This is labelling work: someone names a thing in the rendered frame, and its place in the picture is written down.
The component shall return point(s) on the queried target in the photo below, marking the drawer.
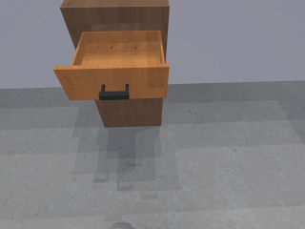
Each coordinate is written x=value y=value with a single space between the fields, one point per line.
x=114 y=59

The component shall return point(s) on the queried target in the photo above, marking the cabinet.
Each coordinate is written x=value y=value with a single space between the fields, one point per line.
x=121 y=15

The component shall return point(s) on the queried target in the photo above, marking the handle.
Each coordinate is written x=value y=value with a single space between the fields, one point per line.
x=114 y=95

